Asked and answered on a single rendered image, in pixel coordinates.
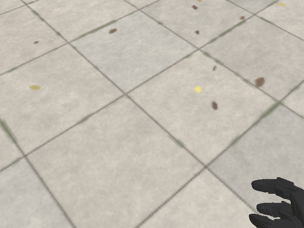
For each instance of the right robot hand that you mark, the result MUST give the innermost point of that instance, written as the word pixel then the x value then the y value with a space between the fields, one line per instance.
pixel 286 215

